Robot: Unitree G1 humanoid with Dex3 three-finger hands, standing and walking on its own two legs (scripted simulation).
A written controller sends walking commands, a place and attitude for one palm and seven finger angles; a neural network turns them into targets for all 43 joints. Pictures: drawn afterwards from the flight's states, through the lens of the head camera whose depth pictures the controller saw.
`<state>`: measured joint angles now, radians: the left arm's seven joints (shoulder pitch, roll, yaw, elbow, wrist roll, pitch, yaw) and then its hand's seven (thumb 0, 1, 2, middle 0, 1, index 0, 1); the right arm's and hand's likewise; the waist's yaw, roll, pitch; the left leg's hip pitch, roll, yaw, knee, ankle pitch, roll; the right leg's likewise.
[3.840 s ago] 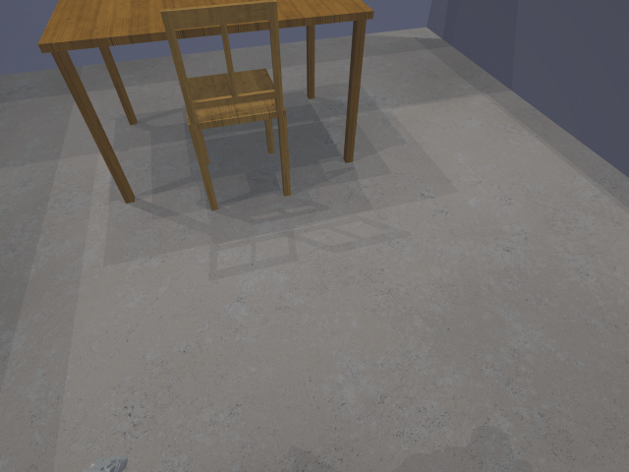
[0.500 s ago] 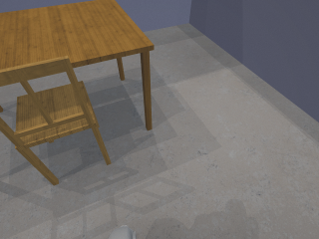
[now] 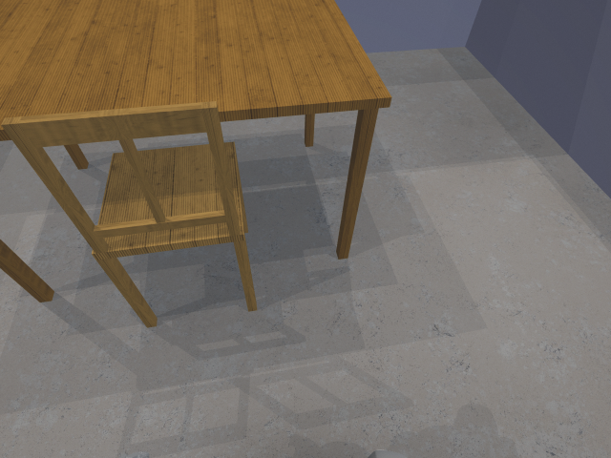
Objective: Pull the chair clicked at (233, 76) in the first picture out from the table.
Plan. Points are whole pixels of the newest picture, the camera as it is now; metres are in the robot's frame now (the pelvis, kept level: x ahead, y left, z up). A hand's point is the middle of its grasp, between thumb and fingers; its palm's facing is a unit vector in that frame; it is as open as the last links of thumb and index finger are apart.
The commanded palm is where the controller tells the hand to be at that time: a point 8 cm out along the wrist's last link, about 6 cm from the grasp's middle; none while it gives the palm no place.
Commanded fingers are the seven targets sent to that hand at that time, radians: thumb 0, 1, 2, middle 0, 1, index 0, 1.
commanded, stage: turn to face it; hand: left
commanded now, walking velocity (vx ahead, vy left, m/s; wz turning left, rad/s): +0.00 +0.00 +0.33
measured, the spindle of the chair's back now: (144, 183) +0.64 +0.38 -0.11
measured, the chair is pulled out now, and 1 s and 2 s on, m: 0.00 0.00 0.00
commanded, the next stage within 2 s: take the last steps up to it in 0.24 s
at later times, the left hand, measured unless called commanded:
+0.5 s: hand out of the picture -0.02 +0.14 -0.15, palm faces +0.27 -0.93 -0.25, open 7.3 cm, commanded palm none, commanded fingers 0.00 0.90 0.90 -0.20 -0.30 -0.20 -0.30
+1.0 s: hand out of the picture +0.06 +0.21 -0.17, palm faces +0.28 -0.94 -0.18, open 7.4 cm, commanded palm none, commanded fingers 0.00 0.90 0.90 -0.20 -0.30 -0.20 -0.30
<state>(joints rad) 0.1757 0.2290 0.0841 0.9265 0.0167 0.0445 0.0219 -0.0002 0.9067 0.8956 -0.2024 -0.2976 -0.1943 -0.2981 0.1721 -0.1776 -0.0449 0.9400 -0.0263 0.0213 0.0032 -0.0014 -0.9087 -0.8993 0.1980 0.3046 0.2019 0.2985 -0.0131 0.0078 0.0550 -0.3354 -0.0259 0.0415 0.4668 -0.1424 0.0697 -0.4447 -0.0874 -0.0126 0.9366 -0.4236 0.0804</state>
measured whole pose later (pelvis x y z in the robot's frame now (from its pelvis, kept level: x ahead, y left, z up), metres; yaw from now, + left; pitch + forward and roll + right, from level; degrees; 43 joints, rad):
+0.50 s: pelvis +0.00 -0.05 +0.01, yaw +12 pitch -1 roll +2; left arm 0.29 0.17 0.04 0.97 0.03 -0.02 0.01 0.00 0.91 0.89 -0.21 -0.30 -0.20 -0.30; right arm 0.20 -0.23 -0.06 1.02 -0.02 0.07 0.01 0.00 -0.91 -0.90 0.19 0.30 0.20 0.30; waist 0.03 0.01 0.05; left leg -0.35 0.03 0.02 0.88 -0.44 -0.04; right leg -0.19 -0.09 -0.18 0.48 -0.27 -0.03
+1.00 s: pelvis +0.06 +0.03 +0.00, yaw +14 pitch -2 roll +2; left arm 0.24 0.18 0.05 1.04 0.02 0.01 -0.02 0.00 0.91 0.90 -0.20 -0.30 -0.19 -0.30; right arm 0.39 -0.15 -0.02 1.11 -0.02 -0.05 -0.02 0.00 -0.92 -0.90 0.20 0.30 0.20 0.30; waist 0.01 -0.03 0.04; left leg 0.05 -0.06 0.10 0.27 -0.29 0.05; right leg -0.53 -0.11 -0.07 0.86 -0.25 0.02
